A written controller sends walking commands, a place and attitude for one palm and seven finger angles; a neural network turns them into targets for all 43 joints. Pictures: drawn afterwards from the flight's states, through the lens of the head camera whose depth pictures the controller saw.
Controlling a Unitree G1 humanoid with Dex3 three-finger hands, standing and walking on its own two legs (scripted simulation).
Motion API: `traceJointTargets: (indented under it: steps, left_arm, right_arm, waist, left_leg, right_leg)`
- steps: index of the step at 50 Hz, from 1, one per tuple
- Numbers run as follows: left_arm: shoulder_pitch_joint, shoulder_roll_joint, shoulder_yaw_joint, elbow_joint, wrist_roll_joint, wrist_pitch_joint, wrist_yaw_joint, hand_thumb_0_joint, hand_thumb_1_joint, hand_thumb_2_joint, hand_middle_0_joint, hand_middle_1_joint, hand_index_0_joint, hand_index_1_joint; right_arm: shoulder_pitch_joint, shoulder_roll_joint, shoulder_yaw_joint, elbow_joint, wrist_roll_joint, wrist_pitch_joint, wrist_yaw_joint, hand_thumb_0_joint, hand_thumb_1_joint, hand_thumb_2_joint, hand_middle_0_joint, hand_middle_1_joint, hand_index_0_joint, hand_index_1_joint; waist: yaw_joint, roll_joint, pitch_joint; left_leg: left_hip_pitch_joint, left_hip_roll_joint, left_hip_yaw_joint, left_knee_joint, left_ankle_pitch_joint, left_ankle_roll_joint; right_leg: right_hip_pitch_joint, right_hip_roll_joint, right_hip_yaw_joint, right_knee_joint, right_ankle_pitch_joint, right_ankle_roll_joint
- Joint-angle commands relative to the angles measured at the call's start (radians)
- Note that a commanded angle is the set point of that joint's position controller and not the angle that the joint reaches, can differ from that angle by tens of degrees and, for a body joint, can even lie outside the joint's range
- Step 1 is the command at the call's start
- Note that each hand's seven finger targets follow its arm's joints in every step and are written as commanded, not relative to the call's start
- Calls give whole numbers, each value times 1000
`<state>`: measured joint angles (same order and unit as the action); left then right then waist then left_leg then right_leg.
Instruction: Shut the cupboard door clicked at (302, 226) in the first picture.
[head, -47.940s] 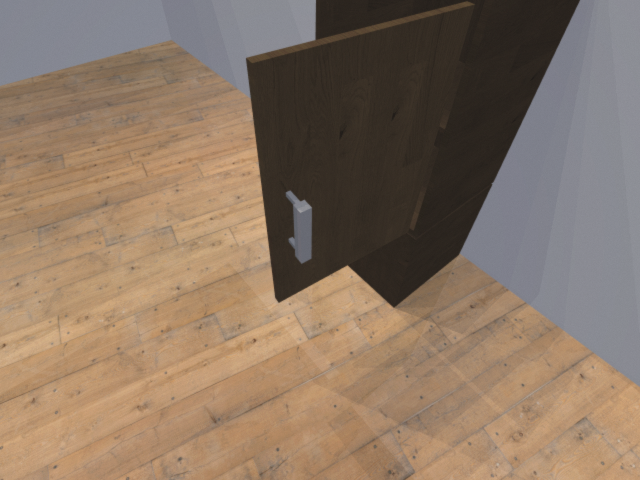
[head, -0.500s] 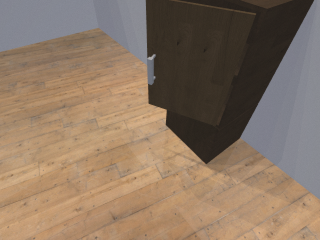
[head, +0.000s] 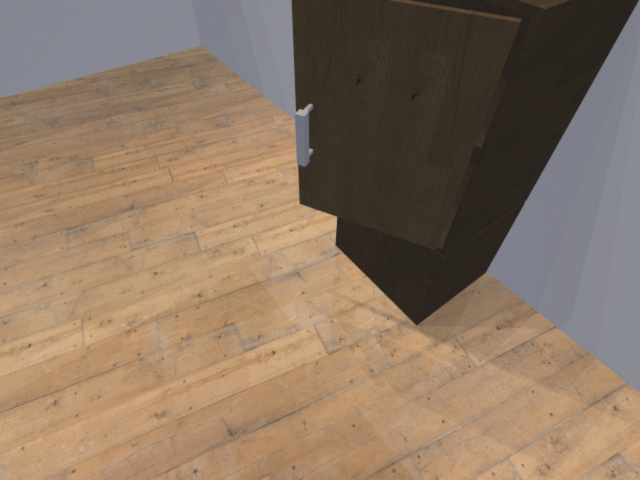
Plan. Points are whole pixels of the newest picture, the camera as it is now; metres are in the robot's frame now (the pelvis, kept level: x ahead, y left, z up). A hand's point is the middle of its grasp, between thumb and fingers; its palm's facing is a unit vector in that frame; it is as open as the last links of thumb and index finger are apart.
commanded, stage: look to check the result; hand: left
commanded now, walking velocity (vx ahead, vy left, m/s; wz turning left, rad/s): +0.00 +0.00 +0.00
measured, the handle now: (306, 135) +0.89 +0.08 -0.08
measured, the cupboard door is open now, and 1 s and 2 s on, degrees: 28 28 28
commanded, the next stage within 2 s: walk to a spot facing it in 0.08 s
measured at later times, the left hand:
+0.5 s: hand out of the picture +0.05 +0.21 -0.18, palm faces +0.13 -0.95 -0.27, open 7.4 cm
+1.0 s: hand out of the picture -0.01 +0.21 -0.17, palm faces +0.43 -0.85 -0.31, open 7.4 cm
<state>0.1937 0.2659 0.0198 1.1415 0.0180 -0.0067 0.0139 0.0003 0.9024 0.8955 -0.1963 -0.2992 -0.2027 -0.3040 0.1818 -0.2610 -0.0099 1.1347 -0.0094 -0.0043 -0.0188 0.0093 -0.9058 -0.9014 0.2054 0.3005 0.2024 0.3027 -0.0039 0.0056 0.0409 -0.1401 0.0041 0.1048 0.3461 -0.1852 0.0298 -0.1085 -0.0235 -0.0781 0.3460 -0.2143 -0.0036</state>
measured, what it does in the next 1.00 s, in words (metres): steps on the spot, turning left: right foot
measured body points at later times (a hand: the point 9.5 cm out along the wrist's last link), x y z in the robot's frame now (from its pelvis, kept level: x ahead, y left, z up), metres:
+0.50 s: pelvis +0.00 +0.00 -0.01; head +0.03 +0.01 +0.43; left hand +0.04 +0.26 -0.16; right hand +0.08 -0.25 -0.16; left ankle +0.00 +0.09 -0.73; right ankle -0.02 -0.11 -0.75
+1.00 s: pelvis +0.00 -0.02 -0.02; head +0.05 -0.02 +0.43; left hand -0.03 +0.25 -0.14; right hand +0.15 -0.24 -0.17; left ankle -0.02 +0.10 -0.71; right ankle +0.04 -0.14 -0.75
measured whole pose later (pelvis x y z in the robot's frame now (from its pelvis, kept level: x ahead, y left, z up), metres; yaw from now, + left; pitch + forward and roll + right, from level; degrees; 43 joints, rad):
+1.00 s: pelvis +0.00 -0.02 -0.02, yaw +27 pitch +1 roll +0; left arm 0.17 0.20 0.06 0.88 0.03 0.03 0.04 0.00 0.90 0.90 -0.20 -0.30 -0.20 -0.30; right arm 0.22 -0.25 -0.10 0.95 -0.03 0.08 0.00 0.01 -0.91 -0.90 0.21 0.30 0.20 0.30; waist -0.03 0.04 0.08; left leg -0.52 -0.08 -0.08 0.92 -0.43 -0.02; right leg -0.27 -0.04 -0.04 0.57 -0.32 0.01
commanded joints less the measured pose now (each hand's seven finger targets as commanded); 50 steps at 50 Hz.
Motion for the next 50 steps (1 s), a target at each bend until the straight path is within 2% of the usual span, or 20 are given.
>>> traceJointTargets:
  steps: [1,11,16,19,23,26,27,28,29,30,32,34,38,43,44,45,46,47,48,50]
  left_arm:
    - [-12,177,28,-49,-2,-21,4,0,900,900,-200,-300,-200,-300]
    - [-51,210,30,-60,-2,-23,3,0,900,900,-200,-300,-200,-300]
    - [19,136,31,-73,-4,13,18,0,900,900,-200,-300,-200,-300]
    - [45,168,53,-110,1,19,23,0,900,900,-200,-300,-200,-300]
    - [32,169,73,-174,18,19,32,0,900,900,-200,-300,-200,-300]
    - [-21,171,80,-220,12,19,25,0,900,900,-200,-300,-200,-300]
    - [-8,151,78,-228,5,25,21,0,900,900,-200,-300,-200,-300]
    - [28,94,72,-243,-1,34,16,0,900,900,-200,-300,-200,-300]
    - [-16,69,62,-286,1,38,22,0,900,900,-200,-300,-200,-300]
    - [-63,67,68,-302,6,49,24,0,900,900,-200,-300,-200,-300]
    - [-70,61,76,-292,8,45,15,0,900,900,-200,-300,-200,-300]
    - [-38,48,74,-280,6,33,7,0,900,900,-200,-300,-200,-300]
    - [-29,26,64,-296,0,30,10,0,900,900,-200,-300,-200,-300]
    - [92,38,71,-283,-2,27,16,0,900,900,-200,-300,-200,-300]
    - [133,58,80,-275,-1,23,20,0,900,900,-200,-300,-200,-300]
    - [149,120,93,-281,11,16,26,0,900,900,-200,-300,-200,-300]
    - [117,196,105,-301,22,15,29,0,900,900,-200,-300,-200,-300]
    - [38,192,88,-324,15,22,28,0,900,900,-200,-300,-200,-300]
    - [5,149,95,-332,14,15,36,0,900,900,-200,-300,-200,-300]
    - [-51,100,75,-338,14,5,31,0,900,900,-200,-300,-200,-300]
  right_arm:
    - [-20,-181,-27,-48,-2,-18,-6,0,-900,-900,200,300,200,300]
    - [-61,-210,-26,-62,-3,-17,-2,0,-900,-900,200,300,200,300]
    - [-13,-105,-14,-82,-7,17,5,0,-900,-900,200,300,200,300]
    - [-9,-95,-29,-121,-7,30,8,0,-900,-900,200,300,200,300]
    - [-18,-71,-53,-190,-6,48,13,0,-900,-900,200,300,200,300]
    - [61,-43,-55,-195,-6,47,29,0,-900,-900,200,300,200,300]
    - [114,-62,-59,-188,-11,41,32,0,-900,-900,200,300,200,300]
    - [148,-148,-77,-192,-20,35,29,0,-900,-900,200,300,200,300]
    - [199,-205,-96,-187,-28,36,18,0,-900,-900,200,300,200,300]
    - [214,-204,-98,-182,-30,35,8,0,-900,-900,200,300,200,300]
    - [123,-164,-87,-210,-28,29,-3,0,-900,-900,200,300,200,300]
    - [99,-143,-80,-221,-27,18,-9,0,-900,-900,200,300,200,300]
    - [112,-152,-89,-217,-25,24,-9,0,-900,-900,200,300,200,300]
    - [40,-145,-103,-249,-21,44,4,0,-900,-900,200,300,200,300]
    - [16,-128,-104,-264,-15,47,8,0,-900,-900,200,300,200,300]
    - [22,-80,-103,-276,-7,51,15,0,-900,-900,200,300,200,300]
    - [21,-38,-99,-297,-9,49,21,0,-900,-900,200,300,200,300]
    - [19,-66,-105,-298,-25,53,29,0,-900,-900,200,300,200,300]
    - [37,-51,-110,-293,-21,64,27,0,-900,-900,200,300,200,300]
    - [34,-52,-102,-275,-18,61,40,0,-900,-900,200,300,200,300]
  waist:
    - [1,-2,-40]
    - [0,6,-42]
    - [11,-9,-37]
    - [22,-98,-61]
    - [22,-156,-3]
    - [-32,-106,-9]
    - [-51,-2,-35]
    - [-50,275,-47]
    - [-85,325,-54]
    - [-86,221,-58]
    - [-46,179,-11]
    - [-24,84,-63]
    - [-35,99,-116]
    - [16,146,-116]
    - [39,98,-112]
    - [47,-52,-100]
    - [50,-272,-48]
    - [15,-176,-13]
    - [-14,-198,-31]
    - [-43,-180,23]
  left_leg:
    - [31,131,-139,-71,146,2]
    - [38,133,-142,-69,187,-6]
    - [-69,105,-135,44,247,-27]
    - [-162,55,-94,210,181,-42]
    - [-301,63,-86,569,-352,-51]
    - [-154,68,-37,308,-134,-59]
    - [-38,78,-70,184,112,-38]
    - [20,249,-371,70,397,49]
    - [-22,381,-563,-39,373,165]
    - [-69,362,-591,-72,146,170]
    - [-130,299,-536,-85,-17,137]
    - [-70,256,-478,-49,99,138]
    - [-25,224,-470,-12,181,150]
    - [-186,138,-467,19,72,96]
    - [-280,94,-439,49,-31,58]
    - [-419,-2,-358,190,-190,-3]
    - [-505,-119,-164,474,-333,-68]
    - [-449,-70,-178,704,-369,-59]
    - [-457,-52,-190,824,-353,-55]
    - [-456,7,-158,871,-260,-74]
  right_leg:
    - [-4,-110,103,-69,140,-36]
    - [19,-121,91,-75,190,-33]
    - [33,-158,42,34,237,-24]
    - [69,-258,79,45,313,-92]
    - [15,-419,94,37,444,-215]
    - [-75,-348,-44,179,369,-110]
    - [-161,-286,-99,291,226,-42]
    - [-301,-138,-148,487,-128,48]
    - [-351,-57,-46,672,-481,50]
    - [-382,-56,51,773,-422,34]
    - [-443,-72,101,810,-265,41]
    - [-434,-58,99,750,-209,53]
    - [-358,-15,84,555,-242,55]
    - [-97,40,56,225,-118,40]
    - [11,18,55,102,-58,34]
    - [96,-139,220,-43,-181,-17]
    - [22,-403,491,-161,-289,-140]
    - [-141,-446,436,-148,-230,-180]
    - [-160,-409,428,-118,-160,-178]
    - [-148,-312,212,-21,117,-155]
